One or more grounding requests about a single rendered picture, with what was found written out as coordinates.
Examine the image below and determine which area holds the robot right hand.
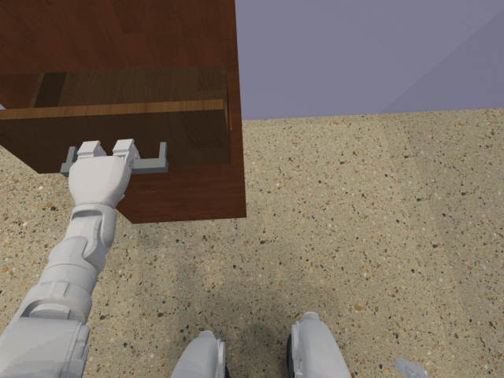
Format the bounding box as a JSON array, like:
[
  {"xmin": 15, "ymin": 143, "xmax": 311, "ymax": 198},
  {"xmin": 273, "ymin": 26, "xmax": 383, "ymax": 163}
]
[{"xmin": 394, "ymin": 358, "xmax": 433, "ymax": 378}]

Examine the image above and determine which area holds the robot left hand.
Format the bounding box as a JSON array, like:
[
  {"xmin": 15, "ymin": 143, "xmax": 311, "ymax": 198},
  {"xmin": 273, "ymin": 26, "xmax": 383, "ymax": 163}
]
[{"xmin": 69, "ymin": 139, "xmax": 140, "ymax": 209}]

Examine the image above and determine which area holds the left robot forearm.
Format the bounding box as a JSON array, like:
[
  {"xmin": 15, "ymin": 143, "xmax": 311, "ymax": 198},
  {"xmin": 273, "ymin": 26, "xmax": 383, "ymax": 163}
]
[{"xmin": 0, "ymin": 203, "xmax": 117, "ymax": 350}]

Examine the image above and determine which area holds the handle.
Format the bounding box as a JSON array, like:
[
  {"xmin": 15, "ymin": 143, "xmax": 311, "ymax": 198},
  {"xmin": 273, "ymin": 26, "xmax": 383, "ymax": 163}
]
[{"xmin": 60, "ymin": 142, "xmax": 169, "ymax": 177}]

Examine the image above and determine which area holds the drawer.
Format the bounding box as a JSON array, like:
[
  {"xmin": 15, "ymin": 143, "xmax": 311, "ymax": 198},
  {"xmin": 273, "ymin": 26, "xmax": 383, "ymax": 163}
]
[{"xmin": 0, "ymin": 65, "xmax": 231, "ymax": 174}]

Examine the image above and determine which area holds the cabinet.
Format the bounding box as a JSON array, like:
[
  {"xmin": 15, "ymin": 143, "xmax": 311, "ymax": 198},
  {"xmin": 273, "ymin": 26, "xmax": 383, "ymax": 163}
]
[{"xmin": 0, "ymin": 0, "xmax": 246, "ymax": 224}]

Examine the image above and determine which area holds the robot left shin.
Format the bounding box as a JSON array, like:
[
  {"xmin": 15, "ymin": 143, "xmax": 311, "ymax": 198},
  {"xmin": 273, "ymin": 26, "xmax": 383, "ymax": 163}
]
[{"xmin": 199, "ymin": 331, "xmax": 215, "ymax": 338}]

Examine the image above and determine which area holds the left robot upper arm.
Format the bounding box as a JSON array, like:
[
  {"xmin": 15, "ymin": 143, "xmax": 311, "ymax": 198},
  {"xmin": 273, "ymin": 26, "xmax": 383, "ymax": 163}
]
[{"xmin": 0, "ymin": 317, "xmax": 91, "ymax": 378}]

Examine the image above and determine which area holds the right robot thigh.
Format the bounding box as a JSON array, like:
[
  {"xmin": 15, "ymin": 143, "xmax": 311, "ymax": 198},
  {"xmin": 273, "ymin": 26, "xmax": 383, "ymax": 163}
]
[{"xmin": 291, "ymin": 320, "xmax": 352, "ymax": 378}]

